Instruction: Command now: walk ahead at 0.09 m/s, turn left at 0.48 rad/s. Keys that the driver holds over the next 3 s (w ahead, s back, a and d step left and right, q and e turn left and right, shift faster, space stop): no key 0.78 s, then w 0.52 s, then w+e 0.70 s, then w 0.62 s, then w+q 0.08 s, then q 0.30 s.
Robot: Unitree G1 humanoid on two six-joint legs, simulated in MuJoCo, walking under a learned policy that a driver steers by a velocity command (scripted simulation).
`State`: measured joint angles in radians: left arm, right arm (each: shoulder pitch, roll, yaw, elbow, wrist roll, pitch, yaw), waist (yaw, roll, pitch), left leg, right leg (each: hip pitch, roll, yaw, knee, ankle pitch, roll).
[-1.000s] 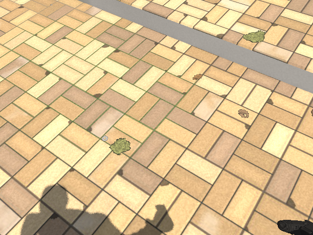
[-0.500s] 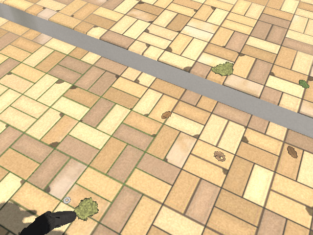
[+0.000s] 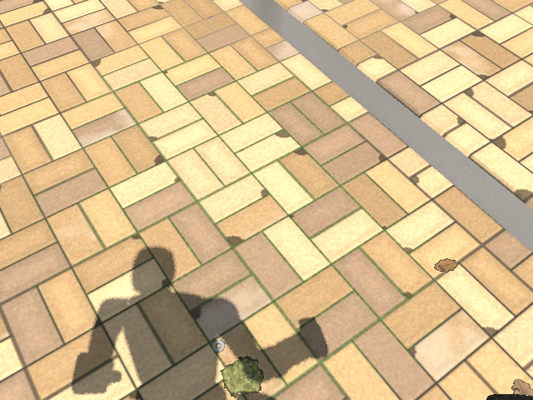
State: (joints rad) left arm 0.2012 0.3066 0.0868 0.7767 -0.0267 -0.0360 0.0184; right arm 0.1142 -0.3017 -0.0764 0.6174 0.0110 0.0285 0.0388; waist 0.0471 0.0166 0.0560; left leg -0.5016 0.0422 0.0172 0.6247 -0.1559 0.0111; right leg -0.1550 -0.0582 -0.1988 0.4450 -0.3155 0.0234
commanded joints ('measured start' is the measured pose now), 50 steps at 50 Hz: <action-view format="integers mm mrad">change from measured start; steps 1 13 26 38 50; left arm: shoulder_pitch -1 -10 -44 7 -2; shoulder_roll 131 53 50 30 111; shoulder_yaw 29 -16 -38 -48 -7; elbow -45 -37 -7 48 86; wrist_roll -3 29 50 37 -10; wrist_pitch -12 53 2 5 -16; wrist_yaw -2 16 -7 0 -2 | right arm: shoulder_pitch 137 -20 23 70 145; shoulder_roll -149 -108 -47 -25 -18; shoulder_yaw -61 -13 8 0 -15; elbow -49 -50 49 148 231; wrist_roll -9 -27 -34 -21 17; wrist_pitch -10 -31 -21 -30 -119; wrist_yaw -12 -46 -53 -65 -29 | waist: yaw -91 -41 -68 -43 -99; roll -16 120 -130 -4 -144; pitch -181 -196 -30 -79 33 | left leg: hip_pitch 334 226 286 323 325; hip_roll -40 154 -21 -7 -59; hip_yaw -9 -227 -109 -115 46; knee -189 -295 -153 -144 -141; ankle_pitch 267 184 -56 134 -99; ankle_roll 79 229 20 9 68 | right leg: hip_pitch -33 -232 -225 -117 -144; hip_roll -143 -4 -44 -6 -158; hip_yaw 54 223 291 247 418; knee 216 415 -93 -24 -164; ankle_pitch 506 -80 -102 117 -112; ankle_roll -80 47 -40 -52 -187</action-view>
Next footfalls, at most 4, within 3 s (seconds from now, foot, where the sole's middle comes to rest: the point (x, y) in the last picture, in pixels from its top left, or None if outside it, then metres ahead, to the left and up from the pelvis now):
0.02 left None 0.13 0.11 -0.77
0.38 right None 0.10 -0.13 -0.77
1.52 right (317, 356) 0.54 -0.08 -0.77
2.00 left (258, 251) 0.84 0.09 -0.77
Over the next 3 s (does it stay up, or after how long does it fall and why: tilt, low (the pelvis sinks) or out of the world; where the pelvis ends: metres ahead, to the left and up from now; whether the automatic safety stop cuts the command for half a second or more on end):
stays up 1.09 -0.14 -0.01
